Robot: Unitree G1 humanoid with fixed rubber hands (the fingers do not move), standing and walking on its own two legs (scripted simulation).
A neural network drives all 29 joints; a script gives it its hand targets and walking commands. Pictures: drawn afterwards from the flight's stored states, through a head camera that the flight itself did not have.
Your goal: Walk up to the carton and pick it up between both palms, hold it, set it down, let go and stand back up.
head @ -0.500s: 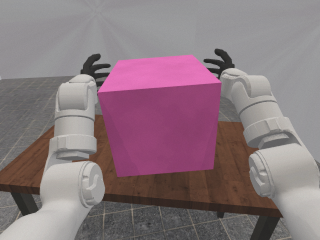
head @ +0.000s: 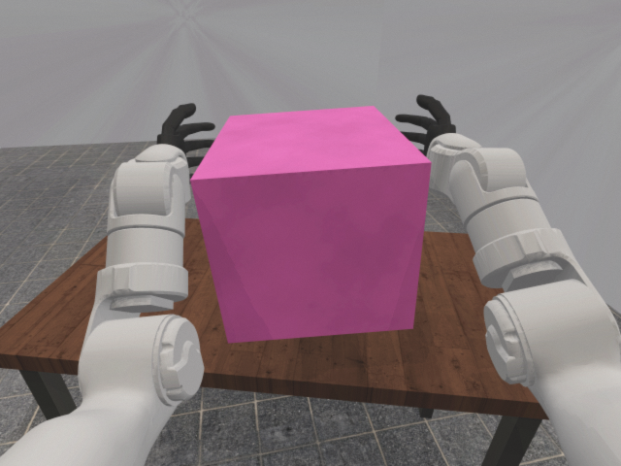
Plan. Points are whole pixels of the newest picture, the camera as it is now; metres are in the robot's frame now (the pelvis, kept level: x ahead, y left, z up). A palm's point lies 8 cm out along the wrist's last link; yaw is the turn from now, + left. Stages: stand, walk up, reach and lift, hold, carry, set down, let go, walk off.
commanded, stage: hold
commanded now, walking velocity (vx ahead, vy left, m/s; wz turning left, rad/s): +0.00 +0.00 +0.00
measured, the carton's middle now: (310, 209) +0.39 -0.01 +0.25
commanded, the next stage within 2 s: set down in 1.16 s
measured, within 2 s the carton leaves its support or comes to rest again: neither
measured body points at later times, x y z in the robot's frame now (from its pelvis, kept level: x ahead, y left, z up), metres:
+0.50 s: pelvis +0.01 +0.00 +0.00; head -0.10 +0.00 +0.44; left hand +0.38 +0.15 +0.33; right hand +0.38 -0.17 +0.34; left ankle +0.01 +0.14 -0.75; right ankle +0.00 -0.12 -0.75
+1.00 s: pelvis +0.01 +0.00 +0.00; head -0.11 +0.01 +0.44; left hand +0.38 +0.15 +0.33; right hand +0.38 -0.17 +0.34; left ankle +0.01 +0.14 -0.75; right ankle +0.00 -0.12 -0.75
